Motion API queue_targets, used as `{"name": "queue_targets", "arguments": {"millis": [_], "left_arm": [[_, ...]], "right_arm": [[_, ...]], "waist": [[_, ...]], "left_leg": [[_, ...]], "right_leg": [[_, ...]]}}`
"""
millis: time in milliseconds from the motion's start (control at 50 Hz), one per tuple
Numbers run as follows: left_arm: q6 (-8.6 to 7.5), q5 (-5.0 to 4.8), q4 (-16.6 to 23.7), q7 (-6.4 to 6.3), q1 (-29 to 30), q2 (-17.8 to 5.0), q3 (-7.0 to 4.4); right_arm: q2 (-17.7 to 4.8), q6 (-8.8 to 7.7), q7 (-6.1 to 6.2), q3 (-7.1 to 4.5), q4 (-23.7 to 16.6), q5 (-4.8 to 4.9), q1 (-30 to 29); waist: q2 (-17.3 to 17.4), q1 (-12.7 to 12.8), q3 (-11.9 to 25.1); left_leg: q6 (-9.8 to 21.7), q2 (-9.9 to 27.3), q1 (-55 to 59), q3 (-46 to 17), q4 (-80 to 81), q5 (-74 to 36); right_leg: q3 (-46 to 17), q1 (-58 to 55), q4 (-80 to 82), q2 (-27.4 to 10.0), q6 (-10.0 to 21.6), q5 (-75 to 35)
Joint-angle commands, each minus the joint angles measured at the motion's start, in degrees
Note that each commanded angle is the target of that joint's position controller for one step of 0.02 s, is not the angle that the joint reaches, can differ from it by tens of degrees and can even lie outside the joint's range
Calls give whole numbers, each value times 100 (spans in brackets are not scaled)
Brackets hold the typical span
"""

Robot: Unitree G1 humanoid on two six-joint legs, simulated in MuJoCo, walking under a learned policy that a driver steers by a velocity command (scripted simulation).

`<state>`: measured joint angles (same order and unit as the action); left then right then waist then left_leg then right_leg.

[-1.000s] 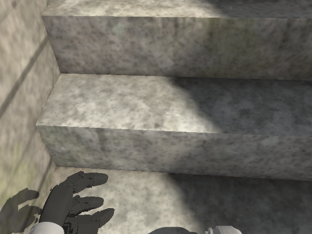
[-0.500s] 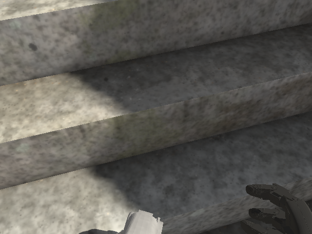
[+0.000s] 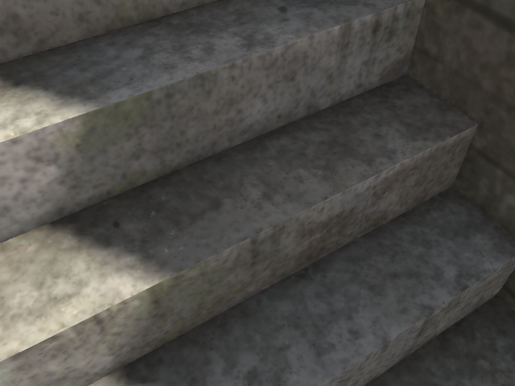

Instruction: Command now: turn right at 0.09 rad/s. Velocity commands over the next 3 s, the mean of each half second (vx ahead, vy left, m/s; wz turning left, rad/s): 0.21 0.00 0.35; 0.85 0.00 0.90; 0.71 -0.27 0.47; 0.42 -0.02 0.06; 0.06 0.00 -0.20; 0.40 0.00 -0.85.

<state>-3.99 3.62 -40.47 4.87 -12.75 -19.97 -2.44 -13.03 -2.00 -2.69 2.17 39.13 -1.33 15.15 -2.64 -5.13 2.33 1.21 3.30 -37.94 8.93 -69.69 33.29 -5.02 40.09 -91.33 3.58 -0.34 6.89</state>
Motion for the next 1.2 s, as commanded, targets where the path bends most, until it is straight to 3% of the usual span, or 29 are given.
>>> {"name": "queue_targets", "arguments": {"millis": [20, 80, 120, 140, 160, 180, 240, 260, 280, 300, 340, 380, 460, 480, 500, 580, 640, 700, 720, 740, 760, 780, 800, 860, 920, 980, 1040, 1140, 1200], "left_arm": [[93, 103, -126, -137, -984, -655, -294], [271, 275, -422, 55, -1030, 141, 25], [370, 146, -406, 188, -1054, 217, 124], [436, -314, -782, -265, -1559, 531, 55], [165, 48, -561, 323, -1239, -590, 149], [106, -66, -2, 732, 268, -784, 205], [80, 371, 71, 485, -1003, -1090, -23], [287, 395, -177, 143, -1267, -1944, -408], [341, 598, -587, -43, -1855, -1734, -381], [270, 853, -728, 4, -1607, -1456, -217], [87, 683, -765, 212, -1359, -71, 339], [-6, 344, -821, 14, -1141, 70, 450], [108, 729, -1603, -45, -2073, -360, 376], [-145, -100, -1715, -475, -1585, -474, -26], [-358, -262, -1734, -583, -1674, -438, 83], [-404, -259, -2429, -767, -1612, -44, 149], [-369, -489, -1925, -758, -360, 79, 258], [-250, -585, -1066, -780, 395, -1015, -37], [-230, -813, -679, -878, -1012, -503, -17], [-336, -724, -502, -805, -753, -858, -72], [-380, -485, -200, -649, -31, -168, 58], [-449, -86, -14, -545, 312, 301, 235], [-430, 71, 335, -476, 621, 1015, 385], [-304, 365, 1253, -583, 961, 1961, 697], [-32, 169, 1256, -605, 1017, 1087, 439], [118, -102, 1234, -584, 1368, 1127, 409], [111, -67, 1229, -574, 1360, 1272, 414], [-40, -209, 651, -572, 222, 909, 260], [-77, -594, 96, -608, -482, 699, 36]], "right_arm": [[-382, -331, -30, 49, -1131, 21, -1892], [-137, -295, -36, 258, -1186, 401, -2052], [-186, -31, -123, 369, -1014, 341, -1584], [200, 142, 732, -170, -747, -68, -177], [384, 135, -26, 490, -1445, 296, -716], [517, 207, -272, 483, -1122, 332, 403], [-523, 130, -222, 158, -816, 559, -669], [-569, 61, -126, 88, -646, 237, -504], [-333, -11, -90, 116, -519, 222, -579], [-64, -10, -118, 158, -511, 278, -814], [139, -20, -133, 182, -407, 157, -873], [67, 143, -258, 167, -435, 46, -1037], [383, 483, -532, 392, -584, 270, -1656], [802, 320, 340, 80, -572, 199, -2548], [604, 289, 561, 100, -799, 136, -2766], [429, 416, 737, -75, -355, 303, -1682], [47, 448, 721, -78, -159, 341, -1197], [-354, 370, 815, -236, 173, 228, 529], [-716, 300, 676, -345, 548, 456, -264], [-674, 308, 686, -433, 573, 404, 470], [-830, 361, 714, -494, 811, 458, 441], [-581, 490, 643, -543, 614, 151, -657], [-565, 513, 611, -608, 231, -214, -1097], [-536, 185, 582, -521, 334, -271, -707], [-536, -11, 722, -533, 84, 38, -697], [-494, -69, 908, -521, -76, 110, -683], [-695, -109, 871, -657, -158, -134, -542], [-626, -198, 878, -839, -405, 4, -785], [-243, -167, 910, -859, -637, -137, -871]], "waist": [[377, 891, 72], [443, 750, -414], [437, 545, -344], [272, 381, 1017], [-766, -157, 49], [-467, -1249, 463], [-268, 453, 346], [-929, 836, 44], [-113, 1098, -329], [197, 945, -546], [501, 668, -559], [8, 462, 41], [-911, 639, -118], [548, 700, 518], [709, 765, 64], [-519, 103, -158], [-260, -774, 83], [-1514, -1116, 1394], [-563, 100, 1436], [-595, -269, 1728], [406, 66, 1852], [552, 295, 1619], [626, 486, 1053], [532, 994, 396], [15, 825, -183], [97, 616, -148], [511, 548, 121], [967, 816, 645], [410, 880, 348]], "left_leg": [[579, 870, -585, -1587, 1108, -1120], [296, 721, -226, -1667, 407, -132], [526, 1063, -363, -2086, 257, -1199], [572, 325, 905, -852, -956, -2287], [38, 157, 520, -1041, -2160, -621], [-467, -59, 673, -1312, -1581, 965], [-207, -504, -2142, -1528, -2673, 632], [-426, -551, -3568, -1638, -4862, 537], [-417, -623, -5766, -2258, -7461, 54], [-108, -763, -6941, -2440, -8605, -855], [581, -762, -7050, -2603, -7940, -2118], [791, -535, -6398, -1565, -7564, -2149], [1091, -231, -7293, -978, -8195, -2240], [777, -462, -5381, -448, -7140, -1755], [696, -452, -4569, -103, -6348, -1639], [961, -430, -5198, -218, -7254, -954], [1198, -708, -1354, 656, -3891, -559], [1000, -1125, 802, 204, -829, 713], [1165, -2046, 1818, 243, -352, 697], [1169, -1648, 3048, -821, 668, -362], [1278, -1437, 3438, -1522, 1718, -1554], [1756, -1558, 2596, -2336, 2347, -1083], [1955, -1094, 1734, -2690, 2160, -328], [1359, -1044, 302, -3509, 3613, 182], [1220, -620, -601, -4265, 4661, 770], [1172, -760, -863, -3959, 4579, 62], [984, -898, 19, -4253, 4686, 256], [575, -601, 838, -3730, 5360, -855], [346, -942, -27, -3060, 4758, -872]], "right_leg": [[95, -1434, 1571, -543, -52, -441], [661, -1751, 5738, -880, -43, -1312], [1066, -2469, 7325, -643, 335, -2386], [1766, -3767, 7938, -541, 527, -2559], [241, -1720, 7124, -1116, 1517, -5451], [61, -1606, 6812, -1668, 1632, -6118], [-32, -3435, 7219, -1909, 1424, -3493], [-1703, -3806, 7517, -3221, 2742, -1426], [-2869, -5077, 8142, -4014, 3124, 647], [-2647, -5336, 8051, -3947, 2555, 1618], [-1100, -4639, 7722, -2941, 1221, 1900], [15, -3731, 8001, -2357, 901, 2190], [307, -3880, 8593, -2551, 1357, 1340], [1031, -4167, 8673, -2286, 552, 1723], [987, -3154, 9394, -2207, 666, 1696], [1884, -4987, 9121, -2169, 860, -943], [3162, -3335, 8612, -1792, 641, -8411], [2453, -4299, 5956, -2512, 1214, -12365], [2251, -3095, 5075, -1783, 914, -11881], [1810, -2050, 3724, -1887, 997, -8676], [1493, -1209, 2751, -1375, 777, -2361], [555, -591, 509, -631, 576, -441], [152, 387, -1673, -231, 461, -232], [-223, 1806, -3248, -366, 423, -319], [226, 1971, -2378, -426, -181, 234], [632, 1612, -2160, -353, -354, -421], [565, 1777, -1791, -69, -82, 201], [591, -251, 1341, -36, 469, 1165], [1237, -3545, 6767, -203, 855, 1420]]}}
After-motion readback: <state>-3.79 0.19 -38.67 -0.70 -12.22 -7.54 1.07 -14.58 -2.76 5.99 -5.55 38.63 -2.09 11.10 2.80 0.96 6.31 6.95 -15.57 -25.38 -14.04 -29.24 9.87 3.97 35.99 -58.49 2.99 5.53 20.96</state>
